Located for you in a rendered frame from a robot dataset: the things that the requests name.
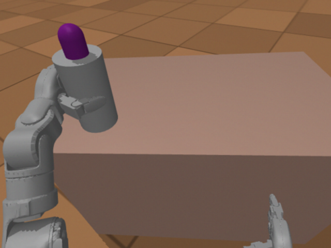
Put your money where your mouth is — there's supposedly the left robot hand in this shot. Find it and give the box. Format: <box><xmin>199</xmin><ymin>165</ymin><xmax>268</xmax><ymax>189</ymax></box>
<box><xmin>34</xmin><ymin>64</ymin><xmax>107</xmax><ymax>120</ymax></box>

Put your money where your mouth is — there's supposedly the right robot hand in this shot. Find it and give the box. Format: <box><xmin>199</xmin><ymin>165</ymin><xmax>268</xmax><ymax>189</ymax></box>
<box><xmin>243</xmin><ymin>194</ymin><xmax>293</xmax><ymax>248</ymax></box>

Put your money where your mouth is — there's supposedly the left robot arm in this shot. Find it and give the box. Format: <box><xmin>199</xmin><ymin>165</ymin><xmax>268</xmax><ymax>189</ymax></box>
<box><xmin>2</xmin><ymin>98</ymin><xmax>68</xmax><ymax>248</ymax></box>

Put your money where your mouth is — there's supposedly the bottle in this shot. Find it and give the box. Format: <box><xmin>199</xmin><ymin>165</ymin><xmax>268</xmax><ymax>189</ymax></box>
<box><xmin>52</xmin><ymin>23</ymin><xmax>118</xmax><ymax>133</ymax></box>

